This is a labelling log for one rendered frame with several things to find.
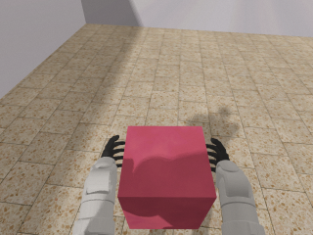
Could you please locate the right robot forearm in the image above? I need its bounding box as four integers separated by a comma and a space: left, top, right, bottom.
215, 160, 266, 235

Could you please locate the left robot forearm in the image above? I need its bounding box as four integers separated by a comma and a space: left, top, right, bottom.
72, 157, 117, 235

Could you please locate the carton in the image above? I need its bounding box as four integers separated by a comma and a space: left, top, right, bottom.
117, 125, 217, 229

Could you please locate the robot right hand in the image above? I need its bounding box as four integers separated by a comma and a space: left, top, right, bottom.
205, 138, 230, 172

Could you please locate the robot left hand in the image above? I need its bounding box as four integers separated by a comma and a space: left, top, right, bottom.
101, 135, 125, 167

